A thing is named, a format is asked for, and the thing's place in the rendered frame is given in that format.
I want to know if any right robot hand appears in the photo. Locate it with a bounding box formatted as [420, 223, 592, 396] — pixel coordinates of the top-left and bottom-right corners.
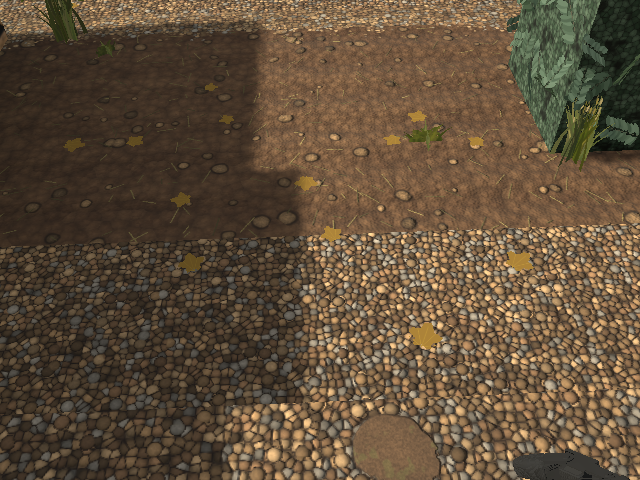
[513, 449, 630, 480]

